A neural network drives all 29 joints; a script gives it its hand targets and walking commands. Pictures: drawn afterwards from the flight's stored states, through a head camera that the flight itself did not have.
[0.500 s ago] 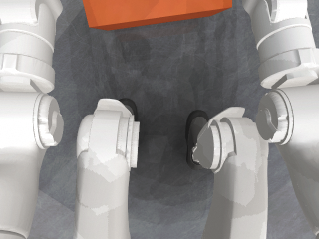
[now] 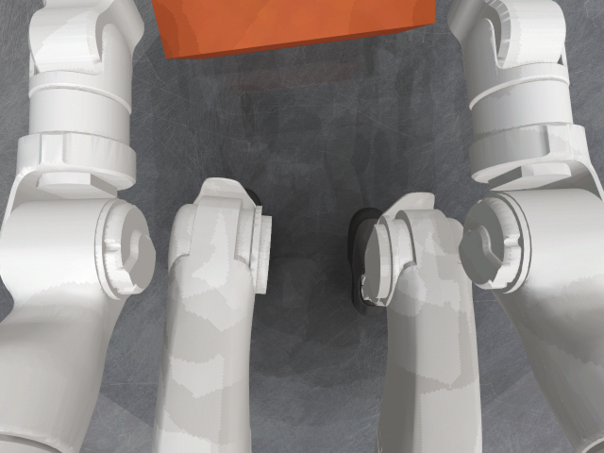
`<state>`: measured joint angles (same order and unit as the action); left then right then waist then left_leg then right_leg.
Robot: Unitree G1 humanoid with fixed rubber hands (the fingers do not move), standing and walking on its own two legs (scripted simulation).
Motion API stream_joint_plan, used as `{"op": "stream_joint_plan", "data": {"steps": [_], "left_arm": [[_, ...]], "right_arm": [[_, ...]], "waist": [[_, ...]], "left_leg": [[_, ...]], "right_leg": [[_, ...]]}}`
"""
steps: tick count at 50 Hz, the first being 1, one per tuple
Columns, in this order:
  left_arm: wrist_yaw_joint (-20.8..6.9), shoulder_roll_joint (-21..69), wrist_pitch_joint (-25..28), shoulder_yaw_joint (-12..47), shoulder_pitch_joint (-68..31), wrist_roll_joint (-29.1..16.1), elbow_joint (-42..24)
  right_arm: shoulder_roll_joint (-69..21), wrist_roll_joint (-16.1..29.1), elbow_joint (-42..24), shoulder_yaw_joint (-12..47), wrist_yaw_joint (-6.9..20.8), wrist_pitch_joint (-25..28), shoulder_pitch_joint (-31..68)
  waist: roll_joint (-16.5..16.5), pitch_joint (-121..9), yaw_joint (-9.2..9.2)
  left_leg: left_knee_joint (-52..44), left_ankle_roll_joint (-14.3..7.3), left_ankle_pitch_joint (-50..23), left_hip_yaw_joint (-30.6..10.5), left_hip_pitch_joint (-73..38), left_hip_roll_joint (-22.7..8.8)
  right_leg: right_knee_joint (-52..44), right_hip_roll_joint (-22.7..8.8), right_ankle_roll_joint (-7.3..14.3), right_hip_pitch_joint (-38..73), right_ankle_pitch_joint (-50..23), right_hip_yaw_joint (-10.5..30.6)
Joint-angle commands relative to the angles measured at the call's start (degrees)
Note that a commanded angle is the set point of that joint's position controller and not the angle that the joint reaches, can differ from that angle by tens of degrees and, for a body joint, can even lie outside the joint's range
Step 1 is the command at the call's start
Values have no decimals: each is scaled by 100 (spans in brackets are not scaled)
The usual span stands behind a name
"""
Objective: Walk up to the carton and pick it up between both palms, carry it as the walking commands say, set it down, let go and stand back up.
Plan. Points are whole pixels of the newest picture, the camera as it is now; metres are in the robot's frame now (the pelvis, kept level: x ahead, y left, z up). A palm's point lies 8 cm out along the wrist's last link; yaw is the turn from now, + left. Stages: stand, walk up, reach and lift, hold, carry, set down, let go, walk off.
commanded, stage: reach and lift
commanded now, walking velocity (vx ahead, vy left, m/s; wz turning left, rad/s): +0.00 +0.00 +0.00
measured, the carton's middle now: out of the picture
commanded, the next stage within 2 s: none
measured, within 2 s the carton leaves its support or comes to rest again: neither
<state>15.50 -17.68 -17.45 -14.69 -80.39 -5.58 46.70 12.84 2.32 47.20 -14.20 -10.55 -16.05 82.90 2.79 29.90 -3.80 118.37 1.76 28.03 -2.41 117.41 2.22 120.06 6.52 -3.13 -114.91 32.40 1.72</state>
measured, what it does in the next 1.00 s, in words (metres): rises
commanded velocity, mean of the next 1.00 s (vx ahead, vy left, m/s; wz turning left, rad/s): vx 0.00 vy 0.00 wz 0.00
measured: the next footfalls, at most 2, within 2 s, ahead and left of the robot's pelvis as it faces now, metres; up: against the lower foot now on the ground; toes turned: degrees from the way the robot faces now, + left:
none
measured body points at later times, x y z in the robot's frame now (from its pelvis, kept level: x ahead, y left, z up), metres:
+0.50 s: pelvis -0.01 +0.00 +0.05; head +0.35 +0.04 +0.31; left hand +0.53 +0.23 -0.09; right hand +0.57 -0.11 -0.07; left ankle +0.15 +0.12 -0.37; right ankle +0.13 -0.12 -0.37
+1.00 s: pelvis -0.01 +0.00 +0.10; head +0.32 +0.04 +0.38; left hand +0.51 +0.23 -0.01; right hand +0.55 -0.11 -0.01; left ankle +0.15 +0.12 -0.37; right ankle +0.13 -0.12 -0.37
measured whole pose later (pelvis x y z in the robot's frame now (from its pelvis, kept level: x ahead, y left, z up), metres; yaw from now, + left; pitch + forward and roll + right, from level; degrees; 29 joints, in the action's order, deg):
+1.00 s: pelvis -0.01 +0.00 +0.10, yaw +1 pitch +22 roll -1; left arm 14.4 -11.8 -23.4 -19.9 -73.8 0.0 34.9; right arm 8.1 -1.5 34.9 -19.7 -9.0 -21.2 73.9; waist 2.6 29.9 -3.4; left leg 99.8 2.6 24.4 -3.8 97.8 3.9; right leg 101.6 7.3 -2.9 -95.7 28.3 3.3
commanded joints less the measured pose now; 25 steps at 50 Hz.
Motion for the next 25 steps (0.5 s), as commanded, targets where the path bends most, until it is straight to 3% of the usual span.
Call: {"op": "stream_joint_plan", "data": {"steps": [1, 12, 25], "left_arm": [[-2843, 5537, 161, 2662, -4295, -708, -1439], [-2827, 5882, -67, 2924, -4196, -749, -1895], [-2892, 6115, -236, 2982, -3819, -590, -1903]], "right_arm": [[-5595, 595, -878, 2353, 2025, 30, 3685], [-5723, 635, -1559, 2629, 2118, -151, 3741], [-5980, 659, -1633, 2773, 2218, -304, 3460]], "waist": [[-291, -11635, -98], [-319, -12941, -55], [-242, -13216, -161]], "left_leg": [[-988, -184, -1328, 684, -4102, 265], [-1318, -133, -1772, 631, -4957, 319], [-1811, -138, -1688, 647, -5256, 369]], "right_leg": [[-1104, 211, 448, 2451, -908, -570], [-1443, 242, 432, 2943, -1223, -578], [-1968, 287, 389, 3315, -1155, -512]]}}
